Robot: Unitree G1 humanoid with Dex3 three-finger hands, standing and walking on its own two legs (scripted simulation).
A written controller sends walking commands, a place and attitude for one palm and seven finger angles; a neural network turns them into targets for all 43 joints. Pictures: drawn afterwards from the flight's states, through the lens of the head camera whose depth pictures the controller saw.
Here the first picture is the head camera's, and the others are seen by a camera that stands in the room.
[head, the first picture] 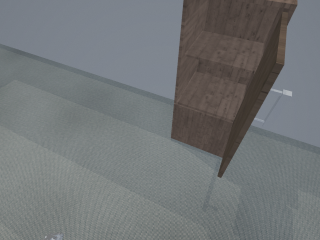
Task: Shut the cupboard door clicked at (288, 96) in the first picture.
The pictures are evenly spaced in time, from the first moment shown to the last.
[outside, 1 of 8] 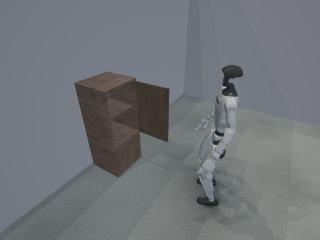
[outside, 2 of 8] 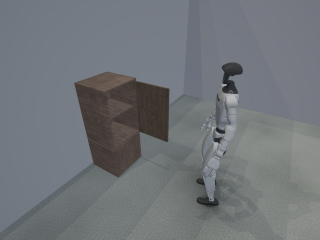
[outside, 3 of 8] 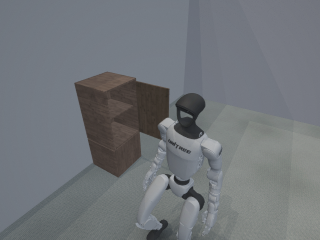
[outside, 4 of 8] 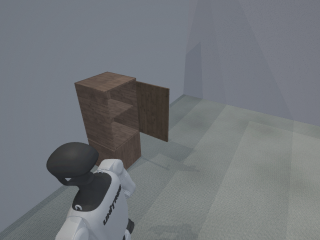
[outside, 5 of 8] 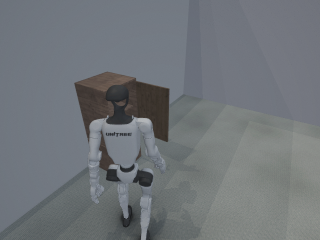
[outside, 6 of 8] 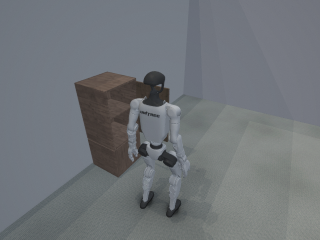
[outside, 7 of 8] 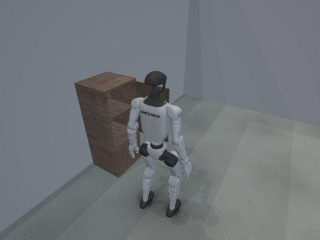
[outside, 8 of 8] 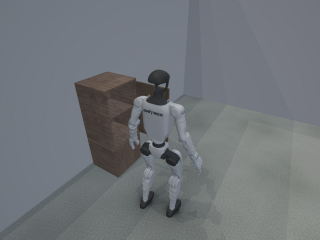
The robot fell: no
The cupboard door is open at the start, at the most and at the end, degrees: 90 90 90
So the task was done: no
